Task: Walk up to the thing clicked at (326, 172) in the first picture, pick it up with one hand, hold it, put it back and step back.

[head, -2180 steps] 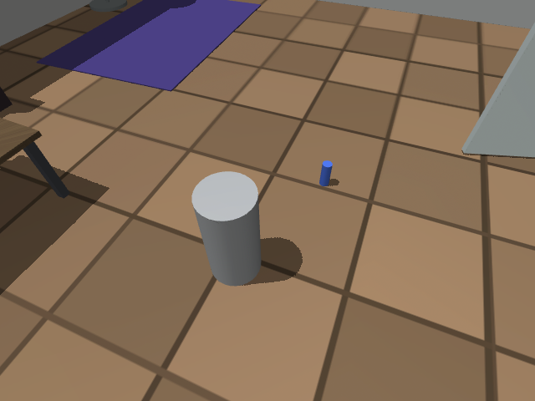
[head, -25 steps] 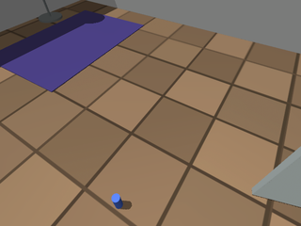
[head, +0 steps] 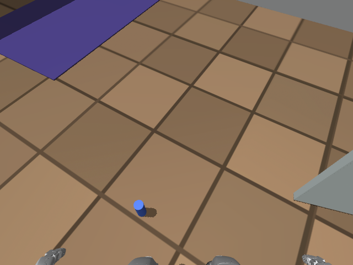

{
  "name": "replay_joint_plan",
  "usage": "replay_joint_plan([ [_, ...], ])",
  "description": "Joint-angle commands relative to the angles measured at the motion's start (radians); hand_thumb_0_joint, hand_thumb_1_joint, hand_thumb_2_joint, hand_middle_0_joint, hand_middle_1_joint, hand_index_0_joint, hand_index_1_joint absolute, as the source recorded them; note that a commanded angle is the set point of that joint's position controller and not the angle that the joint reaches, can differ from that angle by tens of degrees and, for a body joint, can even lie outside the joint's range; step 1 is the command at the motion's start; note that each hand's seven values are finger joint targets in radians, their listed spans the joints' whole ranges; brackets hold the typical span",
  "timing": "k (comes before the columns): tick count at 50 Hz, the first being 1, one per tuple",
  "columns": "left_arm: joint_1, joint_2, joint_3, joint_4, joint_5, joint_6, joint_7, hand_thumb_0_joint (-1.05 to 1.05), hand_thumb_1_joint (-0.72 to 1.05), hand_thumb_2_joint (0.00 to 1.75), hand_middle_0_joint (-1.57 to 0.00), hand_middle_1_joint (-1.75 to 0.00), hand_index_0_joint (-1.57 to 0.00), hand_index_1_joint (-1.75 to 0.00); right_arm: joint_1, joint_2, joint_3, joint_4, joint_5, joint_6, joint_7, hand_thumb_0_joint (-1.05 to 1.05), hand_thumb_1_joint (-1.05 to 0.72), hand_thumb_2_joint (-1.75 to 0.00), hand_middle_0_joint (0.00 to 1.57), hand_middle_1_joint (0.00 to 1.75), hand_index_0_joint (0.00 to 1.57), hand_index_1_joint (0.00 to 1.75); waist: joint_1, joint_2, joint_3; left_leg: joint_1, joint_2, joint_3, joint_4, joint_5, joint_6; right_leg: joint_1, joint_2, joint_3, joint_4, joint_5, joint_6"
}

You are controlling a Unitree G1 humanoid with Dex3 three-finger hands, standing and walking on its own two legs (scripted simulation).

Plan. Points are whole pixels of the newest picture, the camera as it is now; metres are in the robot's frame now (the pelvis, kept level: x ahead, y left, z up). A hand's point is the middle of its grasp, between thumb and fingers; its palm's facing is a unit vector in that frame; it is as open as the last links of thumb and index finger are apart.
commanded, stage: step back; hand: left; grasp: from the side
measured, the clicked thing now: (140, 208) +0.42 +0.19 -0.69
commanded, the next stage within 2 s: none
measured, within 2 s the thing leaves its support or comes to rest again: neither
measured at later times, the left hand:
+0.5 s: hand out of the picture +0.01 +0.26 -0.15, palm faces -0.09 -0.91 -0.40, open 7.4 cm
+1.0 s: hand out of the picture -0.11 +0.30 -0.15, palm faces +0.00 -0.94 -0.35, open 7.4 cm
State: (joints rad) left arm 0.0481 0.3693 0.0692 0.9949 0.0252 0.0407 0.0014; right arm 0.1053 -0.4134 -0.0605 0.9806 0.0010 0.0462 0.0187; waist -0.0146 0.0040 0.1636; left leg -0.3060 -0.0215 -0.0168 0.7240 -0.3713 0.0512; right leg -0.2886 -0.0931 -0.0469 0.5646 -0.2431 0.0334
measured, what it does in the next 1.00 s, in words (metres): walks backwards: right foot, then left foot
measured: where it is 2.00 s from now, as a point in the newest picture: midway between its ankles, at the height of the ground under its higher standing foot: outside the picture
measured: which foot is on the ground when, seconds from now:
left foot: down 0.00-0.46, up 0.48-0.78, down 0.80-1.00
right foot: down 0.00-0.04, up 0.06-0.42, down 0.44-0.82, up 0.84-1.00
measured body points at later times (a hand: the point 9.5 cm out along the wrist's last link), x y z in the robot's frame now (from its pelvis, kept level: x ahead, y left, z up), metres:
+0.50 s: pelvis -0.09 +0.01 -0.01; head -0.04 -0.01 +0.43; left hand +0.02 +0.31 -0.13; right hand +0.00 -0.30 -0.14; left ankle -0.02 +0.11 -0.72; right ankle -0.10 -0.11 -0.73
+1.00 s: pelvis -0.23 +0.04 +0.01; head -0.17 +0.07 +0.45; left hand -0.11 +0.35 -0.13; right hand -0.13 -0.27 -0.10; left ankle -0.19 +0.15 -0.73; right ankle -0.25 -0.12 -0.64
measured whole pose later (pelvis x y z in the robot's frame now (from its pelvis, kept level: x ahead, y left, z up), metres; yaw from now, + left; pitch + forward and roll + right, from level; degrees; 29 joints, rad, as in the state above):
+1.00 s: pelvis -0.23 +0.04 +0.01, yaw -1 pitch -2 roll -2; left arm 0.15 0.40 0.09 0.81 0.01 0.07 0.01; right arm 0.16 -0.35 -0.03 0.86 -0.04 0.02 -0.01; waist 0.01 -0.04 0.17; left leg -0.29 0.00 -0.04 0.56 -0.24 0.02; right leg -0.47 0.12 0.16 1.20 -0.49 -0.01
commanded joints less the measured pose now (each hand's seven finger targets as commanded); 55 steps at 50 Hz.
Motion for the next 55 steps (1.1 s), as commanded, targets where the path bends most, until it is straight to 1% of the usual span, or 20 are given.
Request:
replay_joint_plan([
  [1,-0.069,0.177,0.035,-0.144,-0.03,-0.006,0.018,0.0,0.9,0.9,-0.2,-0.3,-0.2,-0.3,0.084,-0.223,-0.061,-0.069,-0.026,-0.022,-0.016,0.0,-0.9,-0.9,0.2,0.3,0.2,0.3,-0.019,0.108,-0.193,0.069,0.192,-0.238,-0.3,0.615,0.038,-0.018,0.058,0.048,0.238,0.108,-0.081],
  [2,-0.066,0.151,0.031,-0.148,-0.033,0.006,0.026,0.0,0.9,0.9,-0.2,-0.3,-0.2,-0.3,0.103,-0.265,-0.072,-0.074,-0.036,-0.027,-0.021,0.0,-0.9,-0.9,0.2,0.3,0.2,0.3,-0.024,0.196,-0.173,0.158,0.265,-0.384,-0.351,0.749,0.063,-0.17,0.182,0.123,0.336,-0.325,-0.072],
  [4,0.0,0.149,0.029,-0.138,-0.026,0.016,0.039,0.0,0.9,0.9,-0.2,-0.3,-0.2,-0.3,0.085,-0.295,-0.076,-0.103,-0.038,-0.034,-0.029,0.0,-0.9,-0.9,0.2,0.3,0.2,0.3,-0.021,0.173,-0.207,0.144,0.328,-0.425,-0.319,0.811,0.111,-0.178,0.188,0.237,0.51,-0.415,-0.074],
  [8,0.082,0.193,0.04,-0.113,-0.034,0.017,0.044,0.0,0.9,0.9,-0.2,-0.3,-0.2,-0.3,-0.034,-0.208,-0.058,-0.164,-0.037,-0.039,-0.047,0.0,-0.9,-0.9,0.2,0.3,0.2,0.3,0.048,0.152,-0.245,0.193,0.249,-0.231,-0.243,0.694,0.156,-0.211,0.178,0.24,0.654,-0.256,-0.062],
  [15,0.033,0.186,0.047,-0.176,-0.016,-0.01,0.034,0.0,0.9,0.9,-0.2,-0.3,-0.2,-0.3,0.101,-0.198,-0.066,-0.175,-0.027,-0.034,-0.056,0.0,-0.9,-0.9,0.2,0.3,0.2,0.3,-0.036,0.106,-0.225,0.317,0.291,-0.246,-0.205,0.711,0.223,-0.198,0.138,0.175,0.399,-0.3,-0.014],
  [20,0.164,0.166,0.057,-0.132,-0.004,-0.025,0.02,0.0,0.9,0.9,-0.2,-0.3,-0.2,-0.3,0.017,-0.217,-0.058,-0.197,-0.015,-0.018,-0.049,0.0,-0.9,-0.9,0.2,0.3,0.2,0.3,0.018,0.124,-0.241,0.128,0.237,-0.184,-0.144,0.462,0.146,0.068,0.115,0.063,-0.04,-0.065,-0.049],
  [22,0.2,0.21,0.067,-0.128,0.012,-0.037,0.021,0.0,0.9,0.9,-0.2,-0.3,-0.2,-0.3,0.0,-0.183,-0.046,-0.202,0.005,-0.015,-0.042,0.0,-0.9,-0.9,0.2,0.3,0.2,0.3,0.031,0.02,-0.258,-0.044,0.16,-0.131,-0.058,0.271,0.052,0.195,0.026,0.196,-0.13,0.102,-0.099],
  [23,0.167,0.272,0.081,-0.15,0.014,-0.039,0.018,0.0,0.9,0.9,-0.2,-0.3,-0.2,-0.3,0.0,-0.151,-0.034,-0.211,0.009,-0.015,-0.039,0.0,-0.9,-0.9,0.2,0.3,0.2,0.3,0.022,-0.173,-0.214,-0.205,0.018,-0.044,0.083,0.009,-0.012,0.196,-0.13,0.432,-0.181,0.133,-0.183],
  [24,0.119,0.363,0.096,-0.185,0.014,-0.035,0.017,0.0,0.9,0.9,-0.2,-0.3,-0.2,-0.3,-0.037,-0.158,-0.045,-0.212,0.003,-0.008,-0.051,0.0,-0.9,-0.9,0.2,0.3,0.2,0.3,0.072,-0.306,-0.152,-0.176,-0.086,-0.059,0.334,-0.259,-0.038,-0.027,-0.321,0.634,-0.265,0.143,-0.364],
  [25,0.048,0.342,0.094,-0.22,0.016,-0.041,0.022,0.0,0.9,0.9,-0.2,-0.3,-0.2,-0.3,0.0,-0.191,-0.057,-0.187,-0.002,-0.006,-0.053,0.0,-0.9,-0.9,0.2,0.3,0.2,0.3,0.039,-0.259,-0.093,-0.112,-0.052,-0.154,0.465,-0.256,-0.05,-0.135,-0.344,0.653,-0.266,0.197,-0.378],
  [27,0.015,0.251,0.077,-0.241,0.003,-0.043,0.026,0.0,0.9,0.9,-0.2,-0.3,-0.2,-0.3,0.053,-0.184,-0.047,-0.153,0.009,-0.009,-0.04,0.0,-0.9,-0.9,0.2,0.3,0.2,0.3,0.006,-0.126,-0.087,-0.141,-0.094,-0.173,0.501,-0.152,-0.046,-0.059,-0.194,0.393,-0.191,0.344,-0.304],
  [29,0.001,0.214,0.074,-0.246,0.009,-0.04,0.029,0.0,0.9,0.9,-0.2,-0.3,-0.2,-0.3,0.073,-0.152,-0.034,-0.15,0.008,-0.018,-0.045,0.0,-0.9,-0.9,0.2,0.3,0.2,0.3,-0.002,-0.134,-0.132,-0.191,-0.123,-0.151,0.493,-0.11,-0.052,0.042,-0.112,0.272,-0.141,0.402,-0.24],
  [36,0.12,0.215,0.067,-0.271,0.008,-0.017,0.036,0.0,0.9,0.9,-0.2,-0.3,-0.2,-0.3,0.077,-0.134,-0.024,-0.183,-0.006,-0.036,-0.05,0.0,-0.9,-0.9,0.2,0.3,0.2,0.3,0.061,-0.209,-0.238,-0.128,-0.008,-0.042,-0.025,-0.114,-0.064,0.297,-0.133,0.267,-0.02,0.478,-0.235],
  [39,0.078,0.232,0.06,-0.292,-0.012,0.003,0.025,0.0,0.9,0.9,-0.2,-0.3,-0.2,-0.3,0.17,-0.142,-0.041,-0.151,-0.025,-0.046,-0.047,0.0,-0.9,-0.9,0.2,0.3,0.2,0.3,0.006,-0.189,-0.271,0.081,-0.004,0.009,-0.349,0.212,-0.042,0.169,-0.088,0.219,0.107,0.404,-0.17],
  [40,0.093,0.192,0.049,-0.303,-0.017,0.01,0.022,0.0,0.9,0.9,-0.2,-0.3,-0.2,-0.3,0.148,-0.193,-0.059,-0.163,-0.041,-0.051,-0.048,0.0,-0.9,-0.9,0.2,0.3,0.2,0.3,0.018,-0.071,-0.279,0.159,0.103,-0.161,-0.345,0.313,-0.009,0.028,-0.021,0.197,0.174,0.219,-0.118],
  [41,0.106,0.153,0.042,-0.307,-0.024,0.009,0.023,0.0,0.9,0.9,-0.2,-0.3,-0.2,-0.3,0.11,-0.292,-0.081,-0.179,-0.051,-0.049,-0.044,0.0,-0.9,-0.9,0.2,0.3,0.2,0.3,0.024,0.162,-0.259,0.237,0.305,-0.424,-0.363,0.481,0.078,-0.195,0.156,0.128,0.342,-0.139,-0.068],
  [42,0.029,0.193,0.062,-0.308,-0.016,0.01,0.038,0.0,0.9,0.9,-0.2,-0.3,-0.2,-0.3,0.101,-0.354,-0.088,-0.192,-0.04,-0.046,-0.036,0.0,-0.9,-0.9,0.2,0.3,0.2,0.3,-0.038,0.214,-0.222,0.055,0.42,-0.524,-0.385,0.487,0.23,-0.156,0.2,0.202,0.506,-0.425,-0.051],
  [43,0.019,0.215,0.069,-0.296,-0.006,0.008,0.043,0.0,0.9,0.9,-0.2,-0.3,-0.2,-0.3,0.066,-0.342,-0.086,-0.195,-0.041,-0.051,-0.043,0.0,-0.9,-0.9,0.2,0.3,0.2,0.3,-0.033,0.205,-0.169,-0.033,0.456,-0.587,-0.411,0.418,0.277,-0.146,0.169,0.256,0.632,-0.413,-0.05],
  [46,0.148,0.196,0.068,-0.251,-0.028,0.009,0.028,0.0,0.9,0.9,-0.2,-0.3,-0.2,-0.3,-0.055,-0.204,-0.048,-0.222,-0.044,-0.05,-0.05,0.0,-0.9,-0.9,0.2,0.3,0.2,0.3,0.066,0.109,-0.139,0.077,0.237,-0.209,-0.318,0.516,0.14,-0.232,0.202,0.271,0.706,-0.243,-0.064],
  [55,0.152,0.182,0.063,-0.253,-0.011,-0.011,0.018,0.0,0.9,0.9,-0.2,-0.3,-0.2,-0.3,0.064,-0.209,-0.057,-0.233,-0.033,-0.04,-0.051,0.0,-0.9,-0.9,0.2,0.3,0.2,0.3,-0.027,0.175,-0.225,0.254,0.272,-0.209,-0.239,0.549,0.209,-0.146,0.141,0.15,0.353,-0.276,0.009],
])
